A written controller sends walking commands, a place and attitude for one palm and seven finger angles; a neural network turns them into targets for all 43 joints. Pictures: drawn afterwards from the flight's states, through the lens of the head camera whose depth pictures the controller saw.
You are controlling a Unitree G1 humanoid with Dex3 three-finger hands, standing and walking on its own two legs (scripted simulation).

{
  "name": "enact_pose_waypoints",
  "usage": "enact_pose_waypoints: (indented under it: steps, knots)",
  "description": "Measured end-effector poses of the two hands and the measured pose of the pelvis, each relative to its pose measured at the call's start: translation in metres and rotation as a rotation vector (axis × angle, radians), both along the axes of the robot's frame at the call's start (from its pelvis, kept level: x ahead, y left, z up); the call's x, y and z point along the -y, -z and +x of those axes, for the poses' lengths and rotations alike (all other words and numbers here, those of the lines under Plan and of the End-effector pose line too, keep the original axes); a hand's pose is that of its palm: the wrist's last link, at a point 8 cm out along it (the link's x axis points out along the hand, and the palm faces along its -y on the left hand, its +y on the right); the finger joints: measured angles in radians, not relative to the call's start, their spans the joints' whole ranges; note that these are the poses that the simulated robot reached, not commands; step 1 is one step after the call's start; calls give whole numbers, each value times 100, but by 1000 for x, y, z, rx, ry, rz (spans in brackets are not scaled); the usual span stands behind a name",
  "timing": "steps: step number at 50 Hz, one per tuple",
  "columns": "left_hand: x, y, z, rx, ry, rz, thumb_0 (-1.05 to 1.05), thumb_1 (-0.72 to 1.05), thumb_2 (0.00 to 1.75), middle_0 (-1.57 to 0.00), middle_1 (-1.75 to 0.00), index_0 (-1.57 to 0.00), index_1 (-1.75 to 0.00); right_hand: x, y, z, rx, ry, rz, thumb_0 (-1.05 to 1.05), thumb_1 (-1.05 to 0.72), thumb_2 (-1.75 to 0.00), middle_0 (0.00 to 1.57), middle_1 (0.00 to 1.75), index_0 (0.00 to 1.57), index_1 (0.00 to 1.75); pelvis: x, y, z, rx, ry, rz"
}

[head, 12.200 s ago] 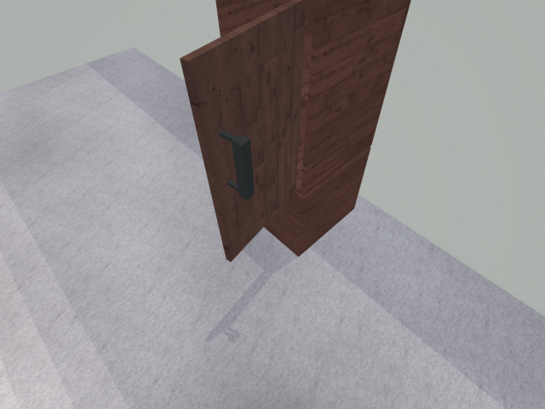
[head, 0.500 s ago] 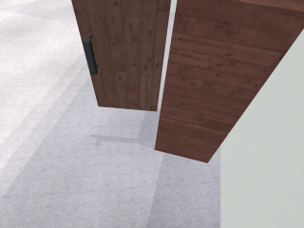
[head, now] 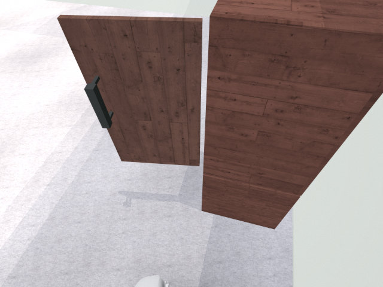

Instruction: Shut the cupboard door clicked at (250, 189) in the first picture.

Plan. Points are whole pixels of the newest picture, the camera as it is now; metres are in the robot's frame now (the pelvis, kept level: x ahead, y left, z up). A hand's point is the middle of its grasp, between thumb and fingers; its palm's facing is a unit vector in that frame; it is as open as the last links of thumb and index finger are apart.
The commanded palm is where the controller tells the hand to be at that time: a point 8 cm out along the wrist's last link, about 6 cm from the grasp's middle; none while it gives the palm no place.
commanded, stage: take the last steps up to it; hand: left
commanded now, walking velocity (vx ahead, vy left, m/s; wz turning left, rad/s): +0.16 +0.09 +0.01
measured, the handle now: (102, 102) +0.60 +0.30 +0.01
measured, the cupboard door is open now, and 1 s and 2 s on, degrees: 100 100 100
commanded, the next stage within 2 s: come to a stop and stand still in 0.02 s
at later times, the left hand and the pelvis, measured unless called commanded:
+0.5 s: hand out of the picture +0.10 +0.24 -0.19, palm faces +0.03 -0.97 -0.22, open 7.4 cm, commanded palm none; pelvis +0.08 +0.05 -0.01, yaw -3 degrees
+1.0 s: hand out of the picture +0.14 +0.18 -0.18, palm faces +0.00 -0.98 -0.18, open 7.2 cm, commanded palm none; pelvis +0.08 +0.00 +0.00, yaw -2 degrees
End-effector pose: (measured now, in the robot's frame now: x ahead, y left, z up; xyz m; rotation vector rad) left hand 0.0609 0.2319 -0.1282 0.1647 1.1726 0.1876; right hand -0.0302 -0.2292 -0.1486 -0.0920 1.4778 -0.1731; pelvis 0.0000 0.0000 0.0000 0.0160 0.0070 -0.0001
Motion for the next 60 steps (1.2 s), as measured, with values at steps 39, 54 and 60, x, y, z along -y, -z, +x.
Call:
enact_pose_waypoints:
  steps: [39, 54, 60]
  knots:
    - [-11, 13, 72, -89, 67, 11, 0, 91, 90, -20, -30, -20, -30, 16, 1, 93, 52, 47, -79, 0, -91, -90, 19, 30, 20, 30, -8, 8, 74, -2, 45, -5]
    - [1, 22, 58, -157, 33, -43, 0, 93, 90, -20, -30, -20, -30, -25, -1, 83, 18, 21, -16, 1, -91, -90, 20, 30, 20, 30, -3, 2, 80, 6, 46, -18]
    - [4, 22, 40, -196, 23, -36, 0, 92, 90, -20, -30, -20, -30, -21, 0, 90, 30, 10, -18, 2, -92, -90, 20, 30, 20, 30, -4, 2, 83, 7, 47, -21]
